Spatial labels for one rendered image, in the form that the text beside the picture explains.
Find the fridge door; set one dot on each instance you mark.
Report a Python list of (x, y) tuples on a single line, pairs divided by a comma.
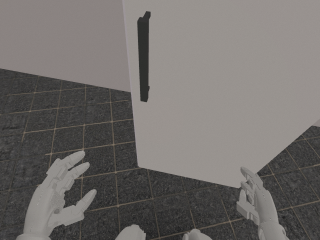
[(232, 83)]

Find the left robot thigh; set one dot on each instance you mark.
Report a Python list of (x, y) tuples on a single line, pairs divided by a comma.
[(131, 233)]

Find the handle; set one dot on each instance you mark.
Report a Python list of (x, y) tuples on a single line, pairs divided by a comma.
[(143, 55)]

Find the robot right forearm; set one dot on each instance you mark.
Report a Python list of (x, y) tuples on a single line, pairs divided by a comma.
[(271, 231)]

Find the right robot hand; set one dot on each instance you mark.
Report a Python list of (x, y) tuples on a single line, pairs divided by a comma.
[(261, 207)]

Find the left robot hand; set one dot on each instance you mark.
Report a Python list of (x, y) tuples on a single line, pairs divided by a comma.
[(49, 196)]

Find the robot right shin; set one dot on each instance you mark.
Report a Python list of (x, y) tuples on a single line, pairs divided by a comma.
[(195, 230)]

